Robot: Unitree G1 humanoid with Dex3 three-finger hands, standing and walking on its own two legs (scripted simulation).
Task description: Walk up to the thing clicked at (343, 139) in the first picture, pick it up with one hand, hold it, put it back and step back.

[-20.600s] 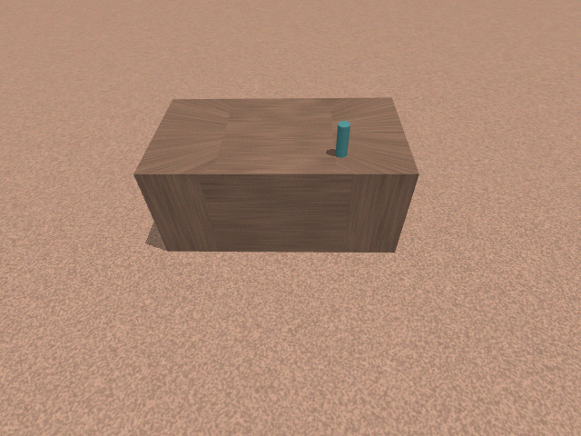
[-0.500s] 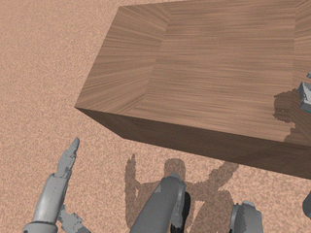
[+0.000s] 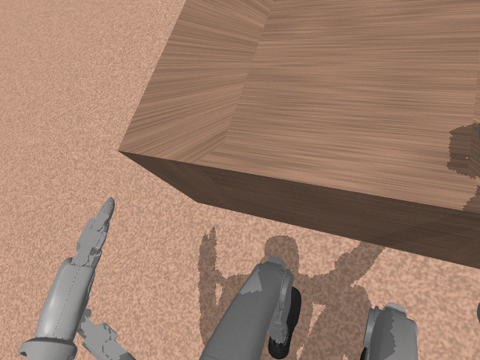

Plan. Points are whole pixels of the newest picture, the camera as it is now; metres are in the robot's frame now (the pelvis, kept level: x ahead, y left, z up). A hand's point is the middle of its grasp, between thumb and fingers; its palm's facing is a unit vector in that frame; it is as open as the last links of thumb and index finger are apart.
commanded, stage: lower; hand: right
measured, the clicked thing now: out of the picture +0.53 -0.22 -0.04
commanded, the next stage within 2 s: loosen in 0.32 s
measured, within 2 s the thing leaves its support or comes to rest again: rests again in 0.12 s
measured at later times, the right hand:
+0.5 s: hand out of the picture +0.54 -0.20 -0.06, palm faces +0.19 +0.98 +0.00, open 5.6 cm
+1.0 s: hand out of the picture +0.54 -0.20 -0.07, palm faces +0.18 +0.98 +0.00, open 10.5 cm
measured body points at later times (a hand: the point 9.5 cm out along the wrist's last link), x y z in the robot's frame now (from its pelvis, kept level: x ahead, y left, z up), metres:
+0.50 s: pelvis -0.01 +0.00 -0.02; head +0.21 -0.07 +0.37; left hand +0.17 +0.26 +0.12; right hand +0.52 -0.26 -0.06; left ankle +0.11 +0.13 -0.54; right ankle +0.03 -0.12 -0.54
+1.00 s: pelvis -0.01 +0.00 -0.02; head +0.20 -0.07 +0.37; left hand +0.17 +0.26 +0.12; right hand +0.52 -0.26 -0.07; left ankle +0.11 +0.13 -0.54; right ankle +0.03 -0.12 -0.54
